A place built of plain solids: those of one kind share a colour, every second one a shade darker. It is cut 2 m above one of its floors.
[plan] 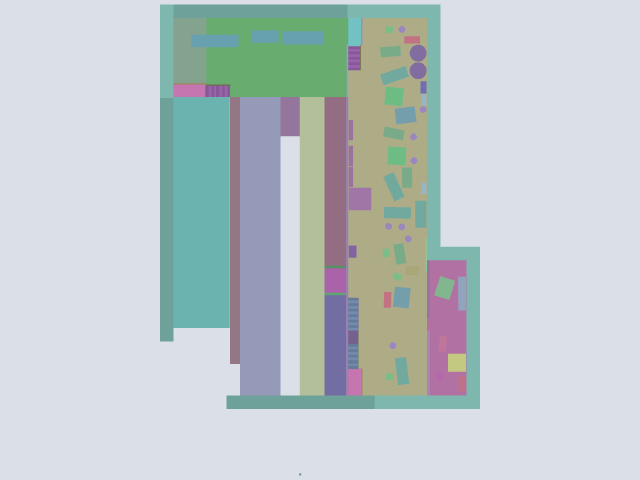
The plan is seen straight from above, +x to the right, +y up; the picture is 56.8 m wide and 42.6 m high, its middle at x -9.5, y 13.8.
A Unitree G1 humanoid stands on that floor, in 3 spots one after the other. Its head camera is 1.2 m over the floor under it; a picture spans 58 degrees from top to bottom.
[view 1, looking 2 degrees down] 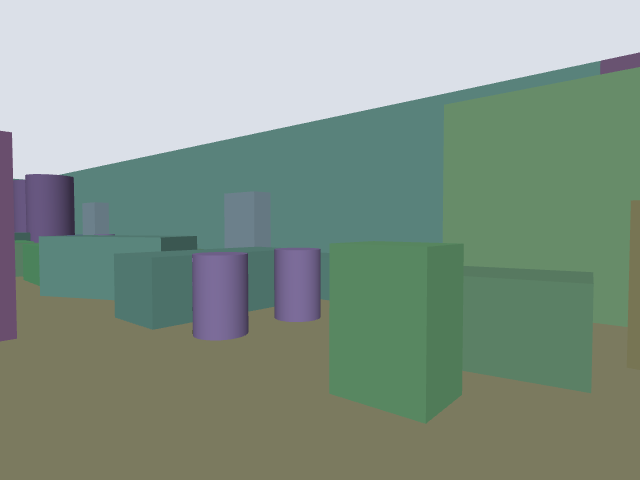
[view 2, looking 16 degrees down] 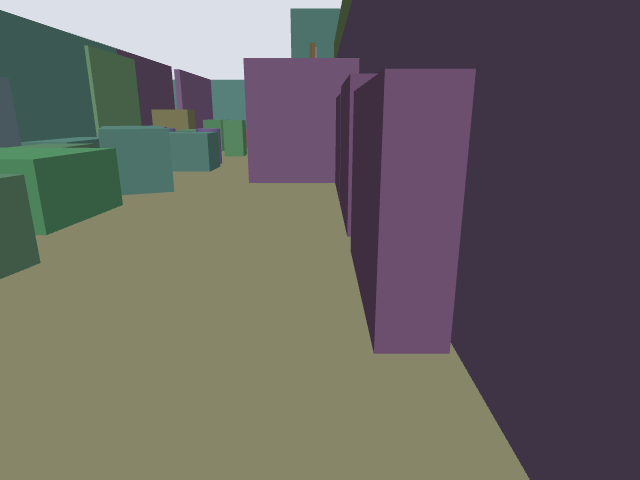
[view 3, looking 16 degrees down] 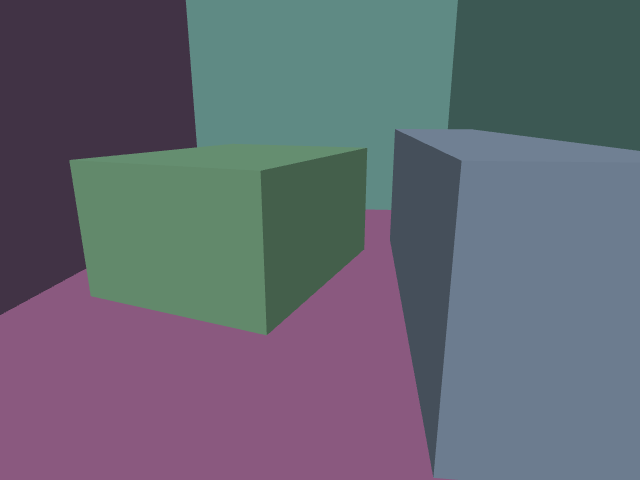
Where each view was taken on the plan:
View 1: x -6.28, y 11.07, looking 41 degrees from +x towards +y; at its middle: wall_metal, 8.33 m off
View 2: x -6.28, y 26.46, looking -90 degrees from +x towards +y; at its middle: floor_hallground_asphalt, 4.35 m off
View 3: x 2.50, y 6.30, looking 96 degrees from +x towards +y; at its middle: chipheap_chiproom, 3.02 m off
